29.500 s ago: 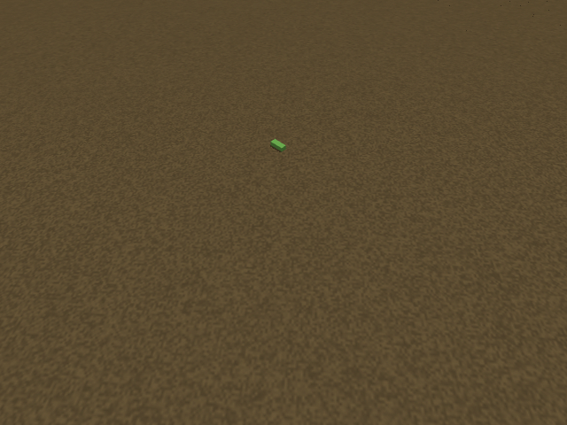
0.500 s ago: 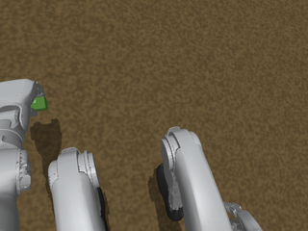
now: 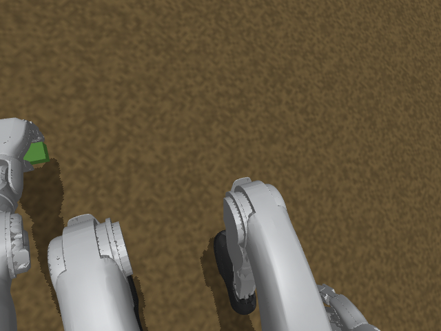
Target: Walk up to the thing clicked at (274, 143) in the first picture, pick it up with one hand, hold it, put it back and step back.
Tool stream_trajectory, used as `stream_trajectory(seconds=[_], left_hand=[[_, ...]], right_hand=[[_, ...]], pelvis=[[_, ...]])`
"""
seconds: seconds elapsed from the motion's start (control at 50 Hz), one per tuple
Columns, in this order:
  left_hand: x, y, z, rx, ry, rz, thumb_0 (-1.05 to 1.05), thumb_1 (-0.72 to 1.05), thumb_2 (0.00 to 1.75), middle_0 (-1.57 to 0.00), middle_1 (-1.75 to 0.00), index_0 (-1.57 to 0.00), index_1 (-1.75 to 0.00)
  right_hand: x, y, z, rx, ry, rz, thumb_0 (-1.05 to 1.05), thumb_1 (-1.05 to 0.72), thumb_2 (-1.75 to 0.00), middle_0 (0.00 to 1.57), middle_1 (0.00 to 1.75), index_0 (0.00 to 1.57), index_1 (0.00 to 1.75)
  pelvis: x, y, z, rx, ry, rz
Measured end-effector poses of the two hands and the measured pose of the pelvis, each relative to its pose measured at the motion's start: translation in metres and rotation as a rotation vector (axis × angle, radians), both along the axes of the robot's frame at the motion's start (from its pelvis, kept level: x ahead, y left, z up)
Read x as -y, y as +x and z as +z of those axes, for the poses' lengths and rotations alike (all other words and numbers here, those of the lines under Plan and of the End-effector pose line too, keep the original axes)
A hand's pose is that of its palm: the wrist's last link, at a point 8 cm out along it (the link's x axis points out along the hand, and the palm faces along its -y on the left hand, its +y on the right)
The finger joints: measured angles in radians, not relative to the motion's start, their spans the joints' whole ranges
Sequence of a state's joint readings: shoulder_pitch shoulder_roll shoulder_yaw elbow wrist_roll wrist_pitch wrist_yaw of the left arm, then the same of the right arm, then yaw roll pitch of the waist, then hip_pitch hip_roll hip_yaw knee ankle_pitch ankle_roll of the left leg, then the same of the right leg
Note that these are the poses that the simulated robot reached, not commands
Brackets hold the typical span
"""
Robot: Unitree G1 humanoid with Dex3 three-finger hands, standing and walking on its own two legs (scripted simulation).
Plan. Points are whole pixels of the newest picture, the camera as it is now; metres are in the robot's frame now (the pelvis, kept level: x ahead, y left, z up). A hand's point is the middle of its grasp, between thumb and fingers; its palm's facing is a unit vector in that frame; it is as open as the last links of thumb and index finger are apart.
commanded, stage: rest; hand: left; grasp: from above
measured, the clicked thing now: (19, 156) +0.45 +0.30 -0.24
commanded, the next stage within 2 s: open in 1.04 s
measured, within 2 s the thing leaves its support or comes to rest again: rests again in 0.64 s
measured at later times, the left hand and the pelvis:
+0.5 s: hand (27, 162) +0.44 +0.29 -0.24, palm faces -0.45 -0.12 -0.88, open 6.4 cm; pelvis +0.00 +0.01 -0.01, yaw -3 degrees
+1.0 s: hand (30, 162) +0.45 +0.29 -0.26, palm faces -0.45 -0.13 -0.88, open 6.4 cm; pelvis +0.00 +0.01 -0.02, yaw -4 degrees
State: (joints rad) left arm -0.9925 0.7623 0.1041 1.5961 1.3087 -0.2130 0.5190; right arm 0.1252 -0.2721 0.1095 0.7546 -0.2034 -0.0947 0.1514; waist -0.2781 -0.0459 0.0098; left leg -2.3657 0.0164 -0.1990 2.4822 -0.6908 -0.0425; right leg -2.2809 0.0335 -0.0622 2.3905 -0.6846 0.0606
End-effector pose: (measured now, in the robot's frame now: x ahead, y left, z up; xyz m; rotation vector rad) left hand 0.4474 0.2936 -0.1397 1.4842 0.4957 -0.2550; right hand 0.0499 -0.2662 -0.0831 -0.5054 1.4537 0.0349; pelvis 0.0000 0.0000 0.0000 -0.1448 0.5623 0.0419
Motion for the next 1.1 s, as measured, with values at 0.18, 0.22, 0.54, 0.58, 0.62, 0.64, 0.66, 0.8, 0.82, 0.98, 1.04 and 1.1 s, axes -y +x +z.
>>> stream_trajectory(seconds=[0.18, 0.22, 0.54, 0.58, 0.62, 0.64, 0.66, 0.8, 0.82, 0.98, 1.04, 1.1], left_hand=[[0.002, 0.003, -0.017, -0.013, -0.009, 0.012, -0.01, 0.51, 0.01, -1.08, -0.03, -1.10, -0.01], [0.003, 0.002, -0.021, -0.019, -0.011, 0.009, -0.01, 0.51, 0.00, -1.09, -0.03, -1.10, -0.01], [-0.003, 0.001, -0.045, -0.002, -0.026, 0.035, -0.01, 0.51, 0.00, -1.11, 0.00, -1.11, 0.00], [-0.004, 0.001, -0.048, -0.006, -0.023, 0.035, -0.01, 0.51, 0.00, -1.11, 0.00, -1.12, 0.00], [-0.005, 0.002, -0.050, -0.008, -0.023, 0.034, -0.01, 0.51, 0.00, -1.11, 0.00, -1.12, 0.00], [-0.005, 0.002, -0.051, -0.007, -0.024, 0.032, -0.01, 0.51, 0.00, -1.11, 0.00, -1.11, 0.00], [-0.005, 0.002, -0.052, -0.006, -0.026, 0.031, -0.01, 0.51, 0.00, -1.11, 0.00, -1.11, 0.00], [-0.003, 0.003, -0.058, 0.000, -0.032, 0.020, -0.01, 0.51, 0.00, -1.11, 0.00, -1.11, 0.00], [-0.003, 0.003, -0.058, 0.002, -0.032, 0.018, -0.01, 0.51, 0.00, -1.11, 0.00, -1.11, 0.00], [-0.002, 0.004, -0.060, 0.006, -0.031, 0.028, -0.02, 0.50, 0.00, -1.11, 0.00, -1.12, 0.00], [-0.002, 0.005, -0.060, 0.004, -0.031, 0.032, -0.02, 0.50, 0.00, -1.11, 0.00, -1.12, 0.00], [-0.002, 0.005, -0.060, 0.003, -0.031, 0.034, -0.02, 0.50, 0.00, -1.11, 0.00, -1.12, 0.00]], right_hand=[[-0.006, -0.005, -0.004, -0.020, 0.022, 0.023, 0.00, -0.91, -0.90, 0.20, 0.30, 0.20, 0.30], [-0.007, -0.005, -0.004, -0.024, 0.025, 0.032, 0.00, -0.90, -0.90, 0.20, 0.30, 0.20, 0.30], [-0.007, -0.001, 0.006, -0.033, 0.012, 0.104, 0.00, -0.90, -0.90, 0.20, 0.30, 0.20, 0.30], [-0.007, -0.002, 0.007, -0.035, 0.011, 0.111, 0.00, -0.90, -0.90, 0.20, 0.30, 0.20, 0.30], [-0.008, -0.002, 0.007, -0.040, 0.014, 0.119, 0.00, -0.91, -0.90, 0.20, 0.30, 0.20, 0.30], [-0.008, -0.003, 0.007, -0.042, 0.016, 0.121, 0.00, -0.91, -0.90, 0.20, 0.30, 0.20, 0.30], [-0.009, -0.003, 0.008, -0.044, 0.018, 0.124, 0.00, -0.91, -0.90, 0.20, 0.30, 0.20, 0.30], [-0.014, -0.006, 0.009, -0.059, 0.036, 0.140, 0.00, -0.91, -0.90, 0.20, 0.30, 0.20, 0.30], [-0.015, -0.006, 0.009, -0.059, 0.039, 0.142, 0.00, -0.91, -0.90, 0.20, 0.30, 0.20, 0.30], [-0.019, -0.006, 0.011, -0.046, 0.058, 0.161, 0.00, -0.91, -0.90, 0.20, 0.30, 0.20, 0.30], [-0.020, -0.007, 0.012, -0.043, 0.059, 0.165, 0.00, -0.91, -0.90, 0.20, 0.30, 0.20, 0.30], [-0.020, -0.009, 0.012, -0.045, 0.059, 0.168, 0.00, -0.91, -0.90, 0.20, 0.30, 0.20, 0.30]], pelvis=[[-0.001, 0.001, -0.006, 0.012, -0.011, -0.011], [-0.002, 0.002, -0.007, 0.015, -0.014, -0.012], [-0.006, 0.004, -0.012, 0.037, -0.044, -0.025], [-0.007, 0.003, -0.013, 0.041, -0.047, -0.026], [-0.007, 0.003, -0.014, 0.044, -0.050, -0.026], [-0.008, 0.003, -0.014, 0.046, -0.051, -0.027], [-0.008, 0.003, -0.014, 0.047, -0.053, -0.028], [-0.009, 0.004, -0.015, 0.055, -0.062, -0.031], [-0.010, 0.004, -0.015, 0.055, -0.063, -0.032], [-0.011, 0.002, -0.015, 0.067, -0.072, -0.037], [-0.012, 0.002, -0.016, 0.071, -0.074, -0.038], [-0.012, 0.001, -0.016, 0.074, -0.076, -0.039]])
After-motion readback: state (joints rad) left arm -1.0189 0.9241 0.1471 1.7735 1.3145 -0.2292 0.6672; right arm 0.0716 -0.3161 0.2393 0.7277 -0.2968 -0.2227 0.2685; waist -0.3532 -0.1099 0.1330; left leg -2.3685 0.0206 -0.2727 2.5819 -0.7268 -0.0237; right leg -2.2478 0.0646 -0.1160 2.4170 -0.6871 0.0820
